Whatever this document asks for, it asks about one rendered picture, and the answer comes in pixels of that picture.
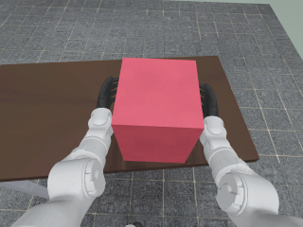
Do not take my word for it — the right robot upper arm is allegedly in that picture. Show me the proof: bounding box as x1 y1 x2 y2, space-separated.
216 171 303 227

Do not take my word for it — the table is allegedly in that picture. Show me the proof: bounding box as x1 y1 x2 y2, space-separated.
0 55 259 200

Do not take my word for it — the robot right hand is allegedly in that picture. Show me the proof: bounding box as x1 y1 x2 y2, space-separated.
199 83 219 118

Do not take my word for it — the carton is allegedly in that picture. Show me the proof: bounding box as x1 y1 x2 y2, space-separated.
111 58 205 164

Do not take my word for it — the left robot forearm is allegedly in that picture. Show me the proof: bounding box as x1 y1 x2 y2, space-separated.
47 108 114 196

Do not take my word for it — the left robot upper arm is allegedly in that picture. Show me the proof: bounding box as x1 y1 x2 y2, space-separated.
10 157 106 227

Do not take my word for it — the robot left hand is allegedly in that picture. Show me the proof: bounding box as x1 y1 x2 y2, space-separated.
96 76 119 110

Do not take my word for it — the right robot forearm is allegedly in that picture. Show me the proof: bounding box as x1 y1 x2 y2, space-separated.
199 115 262 187

